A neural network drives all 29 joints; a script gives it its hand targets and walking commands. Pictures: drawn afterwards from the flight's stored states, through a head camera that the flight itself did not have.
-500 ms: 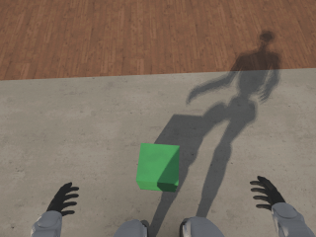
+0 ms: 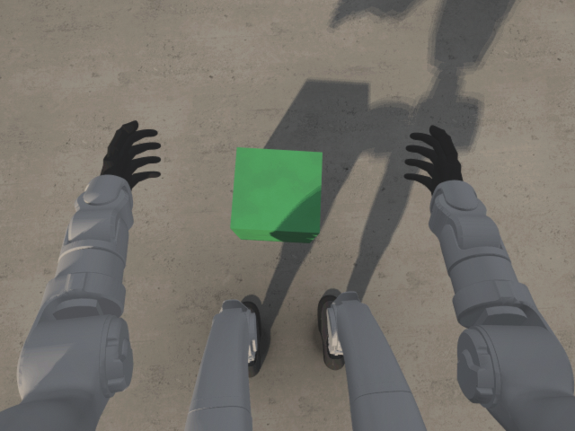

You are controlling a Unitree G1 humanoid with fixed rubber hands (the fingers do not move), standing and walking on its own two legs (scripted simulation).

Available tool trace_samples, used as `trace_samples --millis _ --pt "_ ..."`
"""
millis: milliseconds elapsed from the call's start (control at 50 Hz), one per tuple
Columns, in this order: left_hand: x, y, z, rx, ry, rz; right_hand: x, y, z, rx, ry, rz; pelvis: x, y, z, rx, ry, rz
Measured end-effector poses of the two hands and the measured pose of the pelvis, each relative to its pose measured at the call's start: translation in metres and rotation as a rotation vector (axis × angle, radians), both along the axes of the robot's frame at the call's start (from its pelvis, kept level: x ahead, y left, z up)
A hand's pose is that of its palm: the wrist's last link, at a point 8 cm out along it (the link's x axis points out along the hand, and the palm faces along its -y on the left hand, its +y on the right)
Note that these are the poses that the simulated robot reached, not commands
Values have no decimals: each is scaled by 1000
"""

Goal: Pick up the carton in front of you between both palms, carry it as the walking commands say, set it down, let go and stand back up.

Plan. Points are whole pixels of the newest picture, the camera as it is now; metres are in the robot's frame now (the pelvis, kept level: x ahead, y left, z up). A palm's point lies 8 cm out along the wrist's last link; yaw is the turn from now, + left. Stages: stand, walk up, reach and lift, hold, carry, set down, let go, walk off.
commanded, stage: reach and lift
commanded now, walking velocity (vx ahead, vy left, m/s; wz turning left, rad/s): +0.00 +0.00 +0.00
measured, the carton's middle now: (277, 200) +0.49 +0.01 -0.55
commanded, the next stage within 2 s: none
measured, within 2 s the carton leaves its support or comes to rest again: leaves its support in 1.96 s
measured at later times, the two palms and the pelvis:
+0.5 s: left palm (170, 143) +0.53 +0.19 -0.19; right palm (387, 155) +0.48 -0.19 -0.19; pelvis +0.01 +0.01 -0.06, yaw -1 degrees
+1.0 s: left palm (200, 186) +0.51 +0.19 -0.42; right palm (357, 191) +0.47 -0.18 -0.42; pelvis -0.05 -0.01 -0.27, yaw -2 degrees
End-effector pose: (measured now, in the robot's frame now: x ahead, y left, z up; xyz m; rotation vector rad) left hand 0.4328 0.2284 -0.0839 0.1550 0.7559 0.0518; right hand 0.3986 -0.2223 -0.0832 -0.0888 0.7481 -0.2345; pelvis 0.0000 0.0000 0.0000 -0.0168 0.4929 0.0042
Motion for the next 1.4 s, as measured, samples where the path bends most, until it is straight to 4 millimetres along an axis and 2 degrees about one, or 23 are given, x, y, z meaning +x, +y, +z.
trace_samples --millis 100,180,260,340,440,520,680,800,940,1060,1180,1280,1400 --pt "39 -12 -7 -32 -38 -15 34 15 -9 22 -44 -16 -18 3 -16 -5 64 5" --pt "68 -23 -15 -56 -64 -27 60 26 -17 39 -74 -29 -25 4 -27 -10 119 8" --pt "91 -31 -27 -70 -89 -32 79 35 -30 45 -96 -37 -24 6 -33 -13 179 8" --pt "100 -34 -46 -70 -94 -30 86 38 -50 45 -99 -35 -14 8 -35 -14 244 5" --pt "98 -35 -80 -70 -83 -13 84 37 -82 50 -88 -33 1 8 -47 -14 329 -1" --pt "90 -38 -123 -68 -57 2 80 35 -121 55 -68 -37 7 7 -71 -16 388 -5" --pt "75 -35 -226 -47 -51 29 73 30 -221 49 -51 -23 -3 1 -147 -17 430 -11" --pt "70 -30 -280 -47 -82 31 69 28 -277 53 -65 -25 -22 -5 -206 -18 362 -11" --pt "74 -36 -318 -51 -67 33 72 34 -318 67 -47 -23 -43 -6 -253 -19 258 -14" --pt "75 -44 -357 -56 -18 27 72 39 -358 78 0 -20 -51 -5 -277 -21 205 -17" --pt "78 -46 -398 -58 -17 24 75 37 -395 63 17 -19 -50 -2 -296 -25 173 -19" --pt "79 -47 -412 -56 -35 11 84 32 -397 49 -20 -21 -44 0 -306 -27 147 -25" --pt "80 -56 -401 -76 -57 -8 80 40 -390 58 -14 -12 -40 0 -306 -29 161 -28"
